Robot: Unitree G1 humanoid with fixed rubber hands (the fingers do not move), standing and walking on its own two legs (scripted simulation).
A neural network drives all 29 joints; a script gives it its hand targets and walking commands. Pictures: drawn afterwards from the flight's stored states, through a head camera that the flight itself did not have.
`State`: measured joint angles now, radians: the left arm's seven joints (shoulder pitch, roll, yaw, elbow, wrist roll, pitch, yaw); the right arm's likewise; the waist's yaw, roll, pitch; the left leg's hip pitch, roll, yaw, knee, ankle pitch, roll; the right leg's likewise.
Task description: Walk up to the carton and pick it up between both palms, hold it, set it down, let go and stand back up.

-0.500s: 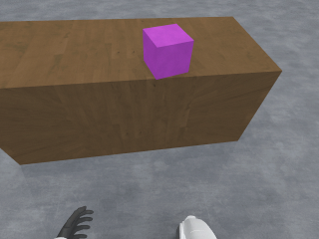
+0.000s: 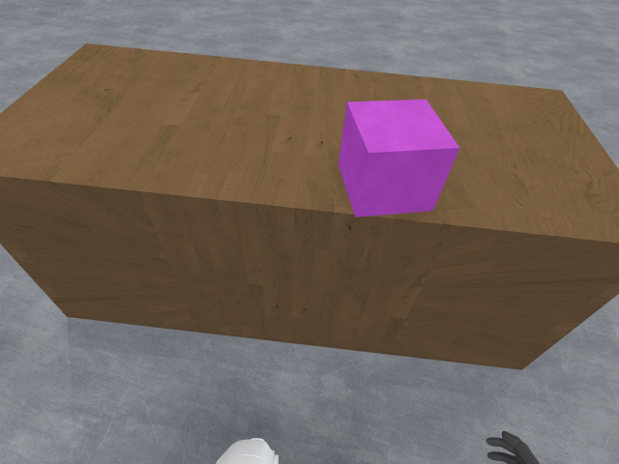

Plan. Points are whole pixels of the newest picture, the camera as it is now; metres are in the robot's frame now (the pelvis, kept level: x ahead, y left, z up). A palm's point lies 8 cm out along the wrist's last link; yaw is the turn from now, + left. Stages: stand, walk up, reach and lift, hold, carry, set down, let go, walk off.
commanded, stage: walk up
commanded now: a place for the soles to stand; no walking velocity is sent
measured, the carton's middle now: (390, 157) +0.69 -0.10 +0.00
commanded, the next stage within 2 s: none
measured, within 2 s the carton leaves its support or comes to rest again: neither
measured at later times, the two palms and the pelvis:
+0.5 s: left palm (228, 389) +0.22 +0.15 -0.08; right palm (589, 419) +0.23 -0.39 -0.10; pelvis +0.15 -0.12 +0.01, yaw +1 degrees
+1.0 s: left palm (239, 339) +0.29 +0.14 -0.07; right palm (565, 341) +0.34 -0.37 -0.06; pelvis +0.18 -0.12 +0.02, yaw +2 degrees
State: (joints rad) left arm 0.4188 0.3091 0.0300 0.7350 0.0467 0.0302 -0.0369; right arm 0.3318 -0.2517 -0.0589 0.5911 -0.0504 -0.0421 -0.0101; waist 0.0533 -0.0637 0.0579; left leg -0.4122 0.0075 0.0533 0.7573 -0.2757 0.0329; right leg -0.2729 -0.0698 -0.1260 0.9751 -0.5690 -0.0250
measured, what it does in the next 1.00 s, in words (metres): walks ahead: right foot, then left foot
